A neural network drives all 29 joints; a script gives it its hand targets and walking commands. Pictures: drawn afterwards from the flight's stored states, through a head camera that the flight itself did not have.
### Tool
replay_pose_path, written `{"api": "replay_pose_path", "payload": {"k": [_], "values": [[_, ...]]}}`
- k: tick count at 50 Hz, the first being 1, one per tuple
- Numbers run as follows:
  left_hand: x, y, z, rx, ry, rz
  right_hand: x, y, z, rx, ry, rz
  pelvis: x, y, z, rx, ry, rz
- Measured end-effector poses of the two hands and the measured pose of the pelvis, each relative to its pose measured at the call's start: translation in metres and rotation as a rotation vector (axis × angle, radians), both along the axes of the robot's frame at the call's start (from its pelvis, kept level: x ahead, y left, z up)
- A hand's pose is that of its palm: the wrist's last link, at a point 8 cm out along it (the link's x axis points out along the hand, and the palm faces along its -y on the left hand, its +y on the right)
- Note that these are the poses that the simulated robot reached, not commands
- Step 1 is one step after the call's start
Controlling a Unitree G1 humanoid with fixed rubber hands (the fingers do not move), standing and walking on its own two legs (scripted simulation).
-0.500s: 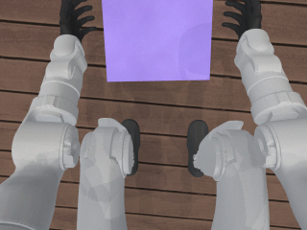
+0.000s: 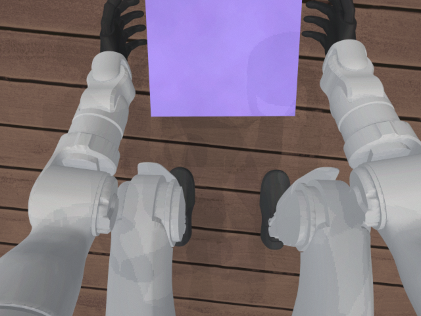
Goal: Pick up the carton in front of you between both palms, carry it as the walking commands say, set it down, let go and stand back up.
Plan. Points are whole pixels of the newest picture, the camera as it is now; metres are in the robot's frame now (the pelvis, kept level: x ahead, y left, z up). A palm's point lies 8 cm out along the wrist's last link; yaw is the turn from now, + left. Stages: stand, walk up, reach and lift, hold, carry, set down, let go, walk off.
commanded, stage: reach and lift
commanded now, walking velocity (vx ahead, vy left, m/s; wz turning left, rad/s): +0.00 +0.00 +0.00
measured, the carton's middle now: (221, 60) +0.50 +0.02 -0.25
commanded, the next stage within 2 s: none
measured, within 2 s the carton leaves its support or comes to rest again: leaves its support in 0.44 s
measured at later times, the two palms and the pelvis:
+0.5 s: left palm (124, 42) +0.50 +0.17 -0.15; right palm (329, 30) +0.52 -0.13 -0.15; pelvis -0.01 +0.00 -0.01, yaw +1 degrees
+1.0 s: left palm (20, 33) +0.46 +0.18 +0.05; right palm out of the picture +0.49 -0.12 +0.05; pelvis +0.01 -0.01 +0.11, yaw +2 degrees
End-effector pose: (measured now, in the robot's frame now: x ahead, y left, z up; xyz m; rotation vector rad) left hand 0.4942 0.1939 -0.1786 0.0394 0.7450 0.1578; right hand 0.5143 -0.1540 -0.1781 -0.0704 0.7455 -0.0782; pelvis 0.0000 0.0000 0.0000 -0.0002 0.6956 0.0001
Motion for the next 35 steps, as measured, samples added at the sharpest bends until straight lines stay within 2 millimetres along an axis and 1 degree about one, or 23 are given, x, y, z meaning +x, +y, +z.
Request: {"api": "replay_pose_path", "payload": {"k": [2, 5, 7, 13, 19, 22, 25, 28, 35], "values": [[0.002, -0.005, 0.001, -0.001, -0.003, -0.012, 0.001, 0.005, 0.0, 0.006, -0.005, 0.011, -0.001, 0.0, 0.001, 0.001, 0.002, 0.0], [0.007, -0.017, 0.002, -0.014, -0.009, -0.031, 0.004, 0.019, 0.001, 0.023, -0.013, 0.039, -0.002, -0.001, 0.002, 0.003, 0.004, 0.0], [0.008, -0.019, 0.002, -0.008, -0.007, -0.006, 0.005, 0.025, 0.002, 0.021, -0.015, 0.029, -0.003, -0.002, 0.003, 0.004, 0.005, 0.0], [0.008, -0.019, 0.002, -0.016, -0.008, 0.001, 0.004, 0.027, 0.001, 0.021, -0.019, -0.012, -0.006, -0.002, 0.002, 0.004, 0.003, 0.0], [0.009, -0.02, 0.003, -0.022, 0.002, 0.01, 0.006, 0.027, 0.003, 0.01, -0.009, -0.019, -0.01, -0.002, -0.009, 0.007, -0.031, 0.005], [0.01, -0.021, 0.009, -0.02, -0.003, 0.006, 0.007, 0.026, 0.009, 0.001, -0.014, -0.01, -0.011, -0.003, -0.012, 0.006, -0.052, 0.012], [0.007, -0.022, 0.024, -0.032, -0.03, 0.014, 0.006, 0.025, 0.025, 0.009, -0.04, -0.013, -0.01, -0.004, -0.012, 0.005, -0.075, 0.014], [0.0, -0.023, 0.047, -0.036, -0.053, 0.023, 0.0, 0.024, 0.05, 0.023, -0.064, -0.025, -0.008, -0.004, -0.005, 0.004, -0.088, 0.012], [-0.017, -0.023, 0.124, -0.069, -0.082, 0.046, -0.014, 0.025, 0.126, 0.06, -0.088, -0.047, -0.003, -0.007, 0.029, 0.004, -0.054, 0.014]]}}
